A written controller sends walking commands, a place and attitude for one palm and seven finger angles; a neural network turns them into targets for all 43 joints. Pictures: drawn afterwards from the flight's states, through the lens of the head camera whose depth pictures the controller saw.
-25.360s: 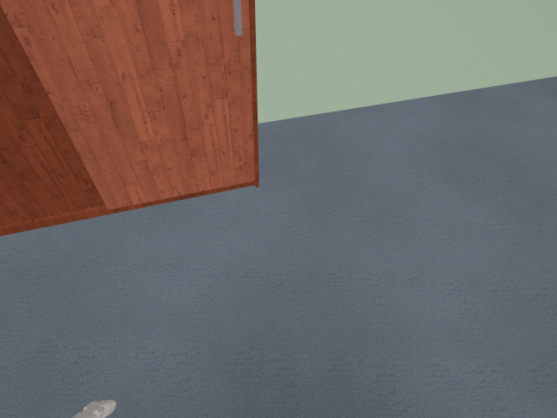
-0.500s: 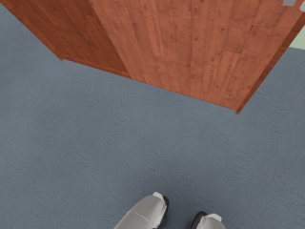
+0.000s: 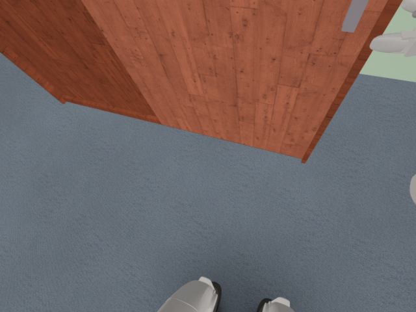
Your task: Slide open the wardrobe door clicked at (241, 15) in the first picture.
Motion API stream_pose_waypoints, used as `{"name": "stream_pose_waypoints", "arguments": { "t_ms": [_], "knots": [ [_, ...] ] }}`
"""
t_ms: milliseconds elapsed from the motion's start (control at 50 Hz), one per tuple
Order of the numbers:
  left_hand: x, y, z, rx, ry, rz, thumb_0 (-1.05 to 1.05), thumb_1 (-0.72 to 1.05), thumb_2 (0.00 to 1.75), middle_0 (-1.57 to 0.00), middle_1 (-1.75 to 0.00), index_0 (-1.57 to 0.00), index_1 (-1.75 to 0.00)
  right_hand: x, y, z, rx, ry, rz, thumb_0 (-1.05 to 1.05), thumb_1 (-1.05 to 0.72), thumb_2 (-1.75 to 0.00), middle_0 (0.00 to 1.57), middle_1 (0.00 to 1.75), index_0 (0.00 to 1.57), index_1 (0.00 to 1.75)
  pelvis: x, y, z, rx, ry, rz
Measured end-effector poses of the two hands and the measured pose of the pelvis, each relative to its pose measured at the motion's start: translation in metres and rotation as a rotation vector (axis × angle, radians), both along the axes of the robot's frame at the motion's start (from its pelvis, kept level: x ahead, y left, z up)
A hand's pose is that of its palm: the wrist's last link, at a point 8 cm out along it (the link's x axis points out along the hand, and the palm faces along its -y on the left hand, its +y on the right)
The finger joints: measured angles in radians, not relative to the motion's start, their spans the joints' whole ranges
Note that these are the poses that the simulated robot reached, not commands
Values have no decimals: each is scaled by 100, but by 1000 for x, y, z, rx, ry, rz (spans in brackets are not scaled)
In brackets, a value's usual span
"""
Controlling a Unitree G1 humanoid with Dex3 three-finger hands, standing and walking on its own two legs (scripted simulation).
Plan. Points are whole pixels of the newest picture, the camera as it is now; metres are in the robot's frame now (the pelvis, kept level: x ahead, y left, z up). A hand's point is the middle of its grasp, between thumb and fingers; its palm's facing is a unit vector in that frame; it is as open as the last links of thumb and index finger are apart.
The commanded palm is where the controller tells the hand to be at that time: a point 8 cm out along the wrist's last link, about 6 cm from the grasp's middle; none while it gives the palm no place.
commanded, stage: move the hooked fingers beside the handle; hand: right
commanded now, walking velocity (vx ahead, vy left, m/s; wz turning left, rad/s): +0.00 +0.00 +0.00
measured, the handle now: out of the picture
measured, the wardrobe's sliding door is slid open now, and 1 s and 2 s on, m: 0.00 0.00 0.00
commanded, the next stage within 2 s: feel for the door with the fingertips in 0.68 s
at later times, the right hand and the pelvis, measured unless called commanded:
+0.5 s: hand (408, 14) +0.61 -0.12 +0.13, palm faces +0.05 +1.00 +0.00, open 14.0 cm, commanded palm +0.60 -0.16 +0.12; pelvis -0.03 +0.00 -0.01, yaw +1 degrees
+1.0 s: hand (403, 13) +0.62 -0.12 +0.12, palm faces +0.03 +1.00 +0.01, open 14.0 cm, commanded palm +0.60 -0.13 +0.12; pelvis -0.02 -0.01 -0.02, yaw +1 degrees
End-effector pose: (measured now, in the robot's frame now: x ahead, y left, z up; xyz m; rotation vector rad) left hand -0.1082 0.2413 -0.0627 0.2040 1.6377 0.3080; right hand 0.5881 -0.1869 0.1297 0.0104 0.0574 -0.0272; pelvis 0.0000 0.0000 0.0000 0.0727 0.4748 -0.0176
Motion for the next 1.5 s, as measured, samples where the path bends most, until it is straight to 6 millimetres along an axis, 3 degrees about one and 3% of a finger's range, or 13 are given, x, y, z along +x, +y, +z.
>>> {"name": "stream_pose_waypoints", "arguments": {
  "t_ms": [120,220,560,700,880,1220,1500],
  "knots": [
    [12,8,-7,16,-44,-23,0,91,90,-20,-30,-20,-30,-5,3,-1,1,6,-12,-1,49,-30,30,120,30,120,-3,-1,-2,-2,-9,-3],
    [8,6,-11,9,-47,-22,0,91,90,-20,-30,-20,-30,-8,6,0,-10,-8,-13,-1,49,-30,30,120,30,120,-9,-1,-5,-2,-7,-4],
    [-64,-24,-1,5,76,78,0,91,90,-20,-30,-20,-30,-2,8,-1,-10,-1,-23,-1,49,-30,30,120,30,120,-27,-3,-14,11,19,13],
    [-79,-34,7,1,115,96,0,91,90,-20,-30,-20,-30,0,3,-1,0,0,-20,-1,49,-30,30,120,30,120,-28,-7,-14,16,23,13],
    [-69,-35,7,10,106,77,0,91,90,-20,-30,-20,-30,4,2,-5,-5,-12,-12,-1,49,-30,30,120,30,120,-26,-12,-15,22,37,4],
    [-31,-32,-10,-31,25,40,0,91,90,-20,-30,-20,-30,9,37,-9,7,-12,-11,-1,49,-30,30,120,30,120,-15,-12,-16,16,43,3],
    [-47,-25,-6,-22,56,65,0,91,90,-20,-30,-20,-30,12,32,-4,-2,-5,-28,-1,49,-30,30,120,32,122,-18,-4,-16,11,40,9]
  ]
}}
